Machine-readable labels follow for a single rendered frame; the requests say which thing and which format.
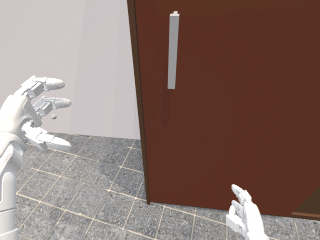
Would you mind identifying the left robot forearm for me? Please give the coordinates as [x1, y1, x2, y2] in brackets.
[0, 132, 27, 240]

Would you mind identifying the wardrobe door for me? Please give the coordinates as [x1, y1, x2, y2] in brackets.
[135, 0, 320, 217]
[294, 186, 320, 215]

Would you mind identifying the left robot hand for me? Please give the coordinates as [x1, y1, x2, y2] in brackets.
[0, 75, 72, 151]

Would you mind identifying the right robot hand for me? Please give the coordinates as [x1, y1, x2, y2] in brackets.
[226, 184, 265, 237]

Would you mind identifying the handle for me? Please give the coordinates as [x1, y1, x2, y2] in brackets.
[167, 11, 180, 89]

